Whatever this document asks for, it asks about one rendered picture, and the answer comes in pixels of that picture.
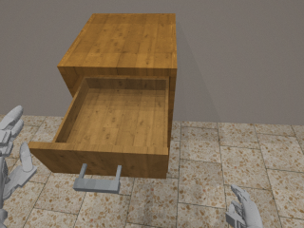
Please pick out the left robot hand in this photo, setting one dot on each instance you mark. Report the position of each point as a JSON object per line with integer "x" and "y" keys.
{"x": 10, "y": 127}

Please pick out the right robot hand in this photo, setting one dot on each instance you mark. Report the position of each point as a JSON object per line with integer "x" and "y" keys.
{"x": 247, "y": 212}

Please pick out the drawer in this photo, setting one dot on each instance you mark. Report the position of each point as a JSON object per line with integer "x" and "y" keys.
{"x": 112, "y": 121}

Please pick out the handle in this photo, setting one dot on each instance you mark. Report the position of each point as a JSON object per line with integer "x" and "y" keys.
{"x": 97, "y": 185}

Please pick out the cabinet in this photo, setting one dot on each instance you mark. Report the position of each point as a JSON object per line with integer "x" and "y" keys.
{"x": 125, "y": 45}

